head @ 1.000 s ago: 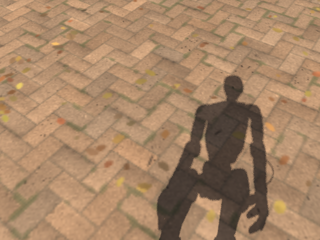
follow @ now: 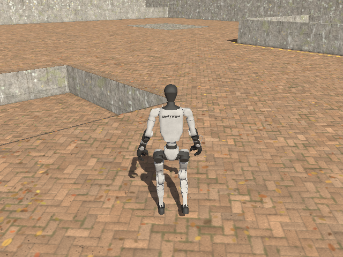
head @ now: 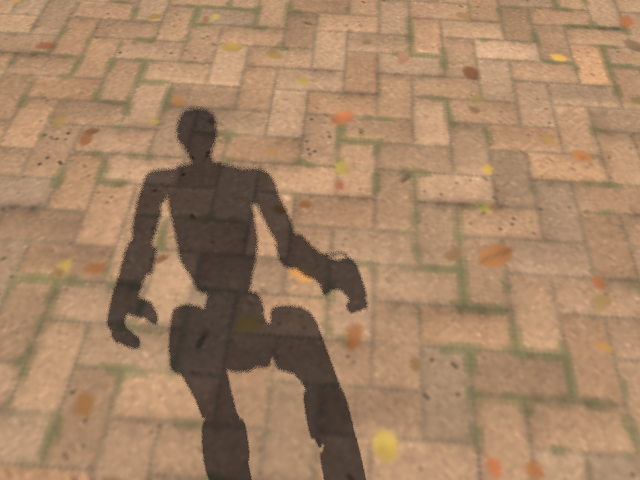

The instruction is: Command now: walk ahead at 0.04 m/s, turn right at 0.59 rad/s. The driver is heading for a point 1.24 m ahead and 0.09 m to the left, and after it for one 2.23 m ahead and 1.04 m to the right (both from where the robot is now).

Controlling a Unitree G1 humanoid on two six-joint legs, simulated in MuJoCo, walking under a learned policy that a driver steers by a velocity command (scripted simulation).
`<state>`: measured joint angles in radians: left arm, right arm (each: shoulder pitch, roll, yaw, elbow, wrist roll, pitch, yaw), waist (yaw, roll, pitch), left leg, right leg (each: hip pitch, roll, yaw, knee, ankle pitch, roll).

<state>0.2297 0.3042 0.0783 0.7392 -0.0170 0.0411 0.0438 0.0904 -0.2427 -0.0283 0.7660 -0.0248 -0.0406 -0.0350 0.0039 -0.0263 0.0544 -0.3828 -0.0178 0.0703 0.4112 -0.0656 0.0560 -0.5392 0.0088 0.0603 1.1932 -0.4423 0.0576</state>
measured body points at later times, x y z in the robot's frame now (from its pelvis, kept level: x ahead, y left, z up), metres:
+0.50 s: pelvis +0.02 -0.06 +0.01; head +0.03 -0.10 +0.46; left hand +0.21 +0.16 -0.07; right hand +0.08 -0.36 -0.12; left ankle +0.06 +0.10 -0.67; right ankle +0.01 -0.14 -0.73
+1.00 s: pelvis +0.02 -0.05 +0.00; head +0.03 -0.05 +0.45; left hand +0.19 +0.18 -0.12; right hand +0.06 -0.31 -0.13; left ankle +0.04 +0.09 -0.73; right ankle +0.01 -0.14 -0.73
